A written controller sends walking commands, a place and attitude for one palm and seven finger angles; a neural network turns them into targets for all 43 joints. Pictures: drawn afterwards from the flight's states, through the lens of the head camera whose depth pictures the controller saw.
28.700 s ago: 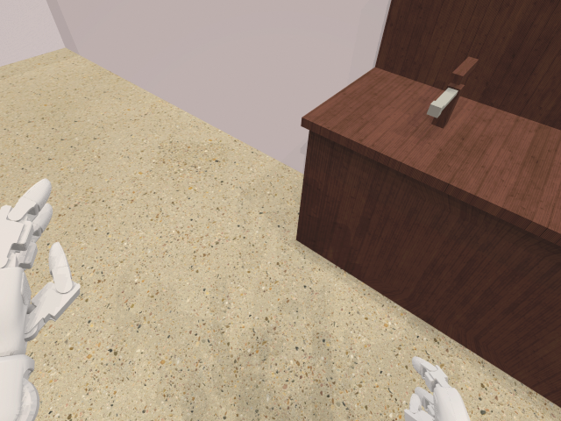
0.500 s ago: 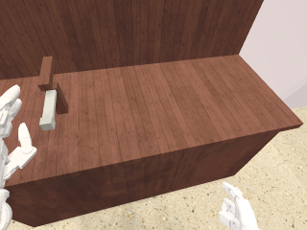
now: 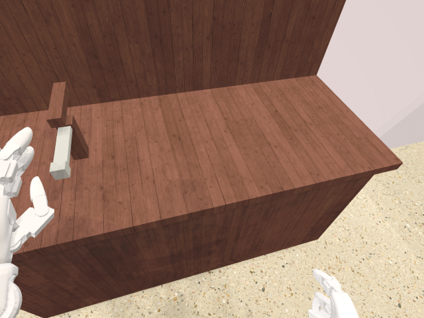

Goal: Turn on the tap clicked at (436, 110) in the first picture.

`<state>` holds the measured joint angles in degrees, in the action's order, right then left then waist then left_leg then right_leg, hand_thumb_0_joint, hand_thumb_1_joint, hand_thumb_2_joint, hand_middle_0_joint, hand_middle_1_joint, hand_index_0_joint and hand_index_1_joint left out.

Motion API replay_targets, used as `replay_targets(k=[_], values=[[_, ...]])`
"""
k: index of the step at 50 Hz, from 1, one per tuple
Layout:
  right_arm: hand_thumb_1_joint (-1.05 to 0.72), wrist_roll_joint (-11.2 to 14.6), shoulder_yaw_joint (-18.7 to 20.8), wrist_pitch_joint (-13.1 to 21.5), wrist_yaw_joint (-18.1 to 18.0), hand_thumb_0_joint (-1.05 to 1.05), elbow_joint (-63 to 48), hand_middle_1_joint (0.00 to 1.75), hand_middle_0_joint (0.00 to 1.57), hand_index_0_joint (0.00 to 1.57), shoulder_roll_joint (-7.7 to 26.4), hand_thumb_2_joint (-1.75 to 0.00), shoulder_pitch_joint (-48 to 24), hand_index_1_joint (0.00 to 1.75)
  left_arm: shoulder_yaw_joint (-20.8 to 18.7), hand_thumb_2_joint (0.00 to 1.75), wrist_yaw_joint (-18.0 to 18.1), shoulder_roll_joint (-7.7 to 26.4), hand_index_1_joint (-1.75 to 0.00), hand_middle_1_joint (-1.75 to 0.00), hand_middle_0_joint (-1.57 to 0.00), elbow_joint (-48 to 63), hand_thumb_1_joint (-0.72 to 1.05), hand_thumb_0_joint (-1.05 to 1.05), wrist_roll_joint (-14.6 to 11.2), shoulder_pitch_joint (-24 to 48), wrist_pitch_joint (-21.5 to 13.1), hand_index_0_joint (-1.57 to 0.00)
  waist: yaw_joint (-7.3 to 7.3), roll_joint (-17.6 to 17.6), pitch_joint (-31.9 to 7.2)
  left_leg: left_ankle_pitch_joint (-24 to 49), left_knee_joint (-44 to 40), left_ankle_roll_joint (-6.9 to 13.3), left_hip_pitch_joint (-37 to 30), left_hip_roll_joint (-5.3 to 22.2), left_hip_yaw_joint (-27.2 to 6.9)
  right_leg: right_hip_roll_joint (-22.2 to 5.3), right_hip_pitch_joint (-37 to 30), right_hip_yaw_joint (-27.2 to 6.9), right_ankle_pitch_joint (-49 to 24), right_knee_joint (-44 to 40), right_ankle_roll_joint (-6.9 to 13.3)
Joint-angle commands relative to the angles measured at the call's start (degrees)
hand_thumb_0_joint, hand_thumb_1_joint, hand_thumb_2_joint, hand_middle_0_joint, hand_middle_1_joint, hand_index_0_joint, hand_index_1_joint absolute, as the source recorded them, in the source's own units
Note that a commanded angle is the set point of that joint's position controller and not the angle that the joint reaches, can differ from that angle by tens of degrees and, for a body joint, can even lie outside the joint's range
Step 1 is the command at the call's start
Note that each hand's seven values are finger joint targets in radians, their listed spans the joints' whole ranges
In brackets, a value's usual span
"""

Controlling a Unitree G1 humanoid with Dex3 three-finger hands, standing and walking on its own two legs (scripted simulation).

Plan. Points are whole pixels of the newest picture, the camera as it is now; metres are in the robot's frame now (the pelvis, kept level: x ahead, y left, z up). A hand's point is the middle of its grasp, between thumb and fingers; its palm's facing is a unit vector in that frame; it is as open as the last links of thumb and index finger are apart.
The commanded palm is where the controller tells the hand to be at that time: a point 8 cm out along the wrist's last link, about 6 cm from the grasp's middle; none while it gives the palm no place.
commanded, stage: come to a stop and stand still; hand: left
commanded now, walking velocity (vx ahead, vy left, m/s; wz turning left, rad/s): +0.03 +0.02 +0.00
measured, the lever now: (60, 170) +0.37 +0.34 +0.05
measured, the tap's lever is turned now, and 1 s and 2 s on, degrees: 0 0 0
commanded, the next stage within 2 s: look again from close up in 0.90 s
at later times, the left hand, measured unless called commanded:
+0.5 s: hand (23, 215) +0.22 +0.29 +0.15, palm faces +0.41 -0.84 -0.35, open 7.4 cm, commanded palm +0.15 +0.30 +0.17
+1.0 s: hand (10, 210) +0.21 +0.29 +0.16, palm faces +0.40 -0.86 -0.33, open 7.4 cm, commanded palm +0.16 +0.32 +0.17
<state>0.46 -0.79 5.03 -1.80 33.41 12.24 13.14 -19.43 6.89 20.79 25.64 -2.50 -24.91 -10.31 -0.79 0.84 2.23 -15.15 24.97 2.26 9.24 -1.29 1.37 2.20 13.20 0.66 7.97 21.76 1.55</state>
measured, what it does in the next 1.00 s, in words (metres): stands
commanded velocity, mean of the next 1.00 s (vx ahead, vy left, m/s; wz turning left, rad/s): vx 0.00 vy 0.00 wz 0.00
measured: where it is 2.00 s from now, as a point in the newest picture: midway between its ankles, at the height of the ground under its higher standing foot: outside the picture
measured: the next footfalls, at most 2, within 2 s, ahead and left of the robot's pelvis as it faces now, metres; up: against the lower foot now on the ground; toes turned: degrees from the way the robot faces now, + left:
none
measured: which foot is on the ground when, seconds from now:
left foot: down 0.00-1.00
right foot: down 0.00-1.00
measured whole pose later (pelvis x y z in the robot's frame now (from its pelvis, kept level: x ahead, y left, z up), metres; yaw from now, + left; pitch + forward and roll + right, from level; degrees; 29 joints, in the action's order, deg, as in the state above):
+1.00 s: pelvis +0.00 +0.04 +0.00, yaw +0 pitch -2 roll -1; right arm 0.0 -1.8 7.1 -0.1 32.2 10.4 12.1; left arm -20.0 5.1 20.6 27.9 -1.8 -21.8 -13.5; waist -2.9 2.9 4.5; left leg -15.9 26.4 5.3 8.8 -4.4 2.3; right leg -0.8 12.8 -0.4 9.0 23.7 -1.4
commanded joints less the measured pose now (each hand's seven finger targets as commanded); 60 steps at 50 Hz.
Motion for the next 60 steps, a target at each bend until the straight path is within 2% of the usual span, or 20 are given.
replay_targets(k=[1,2,3,4,5,6,7,10,14,15,16,20,23,27,31,35,45,46,52,60], values=[[-0.9,0.28,2.75,3.3,-0.76,0.0,-9.18,0.3,0.2,0.2,6.31,-0.9,-6.4,0.3,-5.42,0.9,1.19,8.46,-0.3,-0.3,-0.2,11.96,0.9,0.0,-0.05,3.62,-3.54,-0.2,-0.23,-2.29,-7.11,4.11,-5.13,-0.42,3.59,5.73,-5.81,-6.77,-6.52,-7.35,-1.43,-2.7,0.71],[-0.9,0.46,3.01,3.48,-0.76,0.0,-9.39,0.3,0.2,0.2,6.42,-0.9,-6.38,0.3,-5.66,0.9,1.27,9.14,-0.3,-0.3,-0.2,12.84,0.9,0.0,0.1,4.37,-3.57,-0.2,-0.33,-2.99,-7.03,3.83,-5.27,-0.43,3.46,5.76,-5.96,-6.71,-6.38,-7.63,-1.27,-2.68,0.7],[-0.9,-2.62,1.83,6.64,-0.59,0.0,-6.67,0.3,0.2,0.2,7.43,-0.9,2.21,0.3,-38.78,0.9,0.88,56.05,-0.3,-0.3,-0.2,26.08,0.9,0.0,8.99,63.23,-9.81,-0.2,-0.17,0.16,2.14,10.24,1.1,0.11,10.94,5.56,-1.34,-4.42,0.72,-5.7,-1.67,-3.48,-3.83],[-0.9,-0.48,0.36,6.35,-0.28,0.0,-4.84,0.3,0.2,0.2,1.85,-0.9,-4.06,0.3,-16.26,0.9,-2.06,19.87,-0.3,-0.3,-0.2,-7.47,0.9,0.0,2.79,30.83,-7.88,-0.2,-0.18,-3.2,-10.62,10.22,-1.66,0.08,3.45,3.68,-4.1,-7.94,-2.28,-5.3,-0.52,-0.55,1.31],[-0.9,1.37,2.38,5.79,0.72,0.0,-7.98,0.3,0.2,0.2,3.85,-0.9,-5.97,0.3,-13.66,0.9,-1.61,14.85,-0.3,-0.3,-0.2,0.15,0.9,0.0,0.07,18.61,-6.96,-0.2,-1.68,-10.13,-11.32,14.29,-3.61,-1.41,-0.91,3.84,-2.39,-5.03,-6.52,-5.3,-7.51,2.98,2.25],[-0.9,0.98,3.01,6.74,0.7,0.0,-8.75,0.3,0.2,0.2,5.51,-0.9,-3.79,0.3,-8.31,0.9,-1.97,9.98,-0.3,-0.3,-0.2,-2.93,0.9,0.0,0.21,17.58,-6.57,-0.2,-1.35,-10.32,-10.85,11.58,-2.31,-1.79,2.05,4.75,-1.46,-5.97,-7.72,-6.84,-7.56,2.85,2.16],[-0.9,0.96,3.12,6.99,1.06,0.0,-8.97,0.3,0.2,0.2,6.03,-0.9,-3.33,0.3,-6.63,0.9,-2.37,9.71,-0.3,-0.3,-0.2,0.68,0.9,0.0,-0.25,15.49,-7.31,-0.2,-1.41,-11.43,-10.87,9.54,-2.08,-1.64,2.95,4.52,-2.13,-6.62,-8.0,-7.63,-7.92,2.68,1.46],[-0.9,1.7,2.79,7.13,2.96,0.0,-9.6,0.3,0.2,0.2,5.72,-0.9,-5.22,0.3,-1.39,0.9,-2.43,4.25,-0.3,-0.3,-0.2,5.48,0.9,0.0,-0.89,2.97,-7.07,-0.2,-1.89,-6.41,-9.11,5.89,-4.13,-0.81,4.51,5.14,-2.64,-5.91,-8.95,-5.96,-4.98,2.23,0.42],[-0.9,0.91,2.96,6.67,1.82,0.0,-10.14,0.3,0.2,0.2,6.57,-0.9,-5.37,0.3,-7.82,0.9,-1.34,10.48,-0.3,-0.3,-0.2,5.75,0.9,0.0,-0.26,2.5,-6.47,-0.2,-1.9,9.12,-6.6,1.07,-4.59,-0.91,7.12,4.76,-3.66,-5.28,-6.87,-6.41,1.64,-1.39,-0.37],[-0.9,0.97,2.85,6.28,1.27,0.0,-9.87,0.3,0.2,0.2,6.75,-0.9,-6.3,0.3,-11.94,0.9,-0.75,14.46,-0.3,-0.3,-0.2,6.52,0.9,0.0,-0.22,3.66,-6.42,-0.2,-1.78,8.01,-6.54,0.86,-4.95,-0.83,6.03,4.69,-3.58,-5.29,-5.76,-6.32,2.36,-1.76,-0.31],[-0.9,0.76,2.57,6.16,0.8,0.0,-10.26,0.3,0.2,0.2,6.16,-0.9,-6.17,0.3,-11.01,0.9,-0.94,12.57,-0.3,-0.3,-0.2,6.02,0.9,0.0,-0.41,5.04,-6.67,-0.2,-1.39,7.93,-6.06,0.18,-5.21,-0.64,6.25,4.6,-4.0,-5.58,-5.1,-6.04,3.87,-1.68,-0.27],[-0.9,0.4,1.79,6.78,-0.2,0.0,-10.17,0.3,0.2,0.2,5.64,-0.9,-7.38,0.3,-11.04,0.9,-1.18,14.25,-0.3,-0.3,-0.2,12.54,0.9,0.0,0.04,15.01,-7.87,-0.2,-1.08,-5.31,-4.94,-0.97,-6.58,0.0,5.47,5.1,-3.91,-4.85,-4.35,-6.37,1.18,0.12,-0.09],[-0.9,0.15,1.77,7.92,0.02,0.0,-9.99,0.3,0.2,0.2,5.64,-0.9,-6.33,0.3,-6.62,0.9,-1.27,10.0,-0.3,-0.3,-0.2,12.95,0.9,0.0,0.46,15.93,-8.06,-0.2,-1.29,-9.16,-7.22,1.52,-6.28,-0.13,4.82,5.24,-3.81,-4.54,-7.67,-5.18,-2.8,1.64,0.01],[-0.9,0.04,2.22,8.45,0.75,0.0,-9.36,0.3,0.2,0.2,5.85,-0.9,-5.53,0.3,-3.48,0.9,-1.04,7.06,-0.3,-0.3,-0.2,13.23,0.9,0.0,0.92,12.48,-7.46,-0.2,-1.19,-6.28,-8.81,10.65,-4.63,-1.54,1.85,5.03,-3.92,-4.1,-8.27,-3.86,-8.77,1.99,-0.06],[-0.9,0.13,2.53,6.96,1.11,0.0,-9.26,0.3,0.2,0.2,6.13,-0.9,-5.18,0.3,-4.32,0.9,-0.98,6.49,-0.3,-0.3,-0.2,8.56,0.9,0.0,0.84,7.12,-6.49,-0.2,-1.06,-2.82,-7.39,13.86,-5.57,-3.17,3.51,5.58,-4.2,-3.7,-8.24,-2.37,-9.52,2.28,-0.38],[-0.9,0.41,2.68,5.5,0.78,0.0,-9.95,0.3,0.2,0.2,6.21,-0.9,-6.08,0.3,-8.11,0.9,-0.92,10.21,-0.3,-0.3,-0.2,9.62,0.9,0.0,0.68,7.33,-6.5,-0.2,-1.03,-3.99,-6.68,16.92,-6.42,-4.49,4.72,5.8,-4.33,-3.27,-9.02,-1.18,-10.49,3.18,-0.54],[-0.9,0.1,2.64,5.5,0.72,0.0,-10.73,0.3,0.2,0.2,6.03,-0.9,-6.64,0.3,-6.56,0.9,-0.68,9.99,-0.3,-0.3,-0.2,17.26,0.9,0.0,0.49,8.46,-6.89,-0.2,-0.99,-8.84,-9.63,24.61,-4.75,-5.69,-0.04,6.29,-4.33,-3.24,-8.43,-0.08,-9.25,4.07,-0.48],[-0.9,-0.12,2.62,5.28,0.76,0.0,-10.37,0.3,0.2,0.2,6.11,-0.9,-6.07,0.3,-5.08,0.9,-0.75,8.16,-0.3,-0.3,-0.2,15.83,0.9,0.0,0.47,8.06,-6.76,-0.2,-0.82,-8.0,-9.07,24.48,-5.06,-5.86,0.34,6.4,-4.7,-3.02,-7.92,0.11,-7.46,4.2,-0.47],[-0.9,0.3,3.06,4.25,0.63,0.0,-9.97,0.3,0.2,0.2,6.39,-0.9,-5.98,0.3,-5.56,0.9,-0.5,8.0,-0.3,-0.3,-0.2,11.48,0.9,0.0,0.41,7.59,-6.13,-0.2,-0.88,-5.32,-6.86,16.96,-6.32,-6.29,3.88,6.27,-5.23,-3.23,-9.44,-0.37,-7.49,2.74,-0.45],[-0.9,0.32,2.87,4.01,0.11,0.0,-10.13,0.3,0.2,0.2,6.26,-0.9,-7.18,0.3,-6.22,0.9,-0.26,9.02,-0.3,-0.3,-0.2,12.42,0.9,0.0,0.68,7.87,-6.28,-0.2,-0.95,-3.75,-6.48,5.57,-8.16,-4.21,7.73,4.86,-5.11,-3.58,-11.99,-1.57,-7.07,1.12,-0.57]])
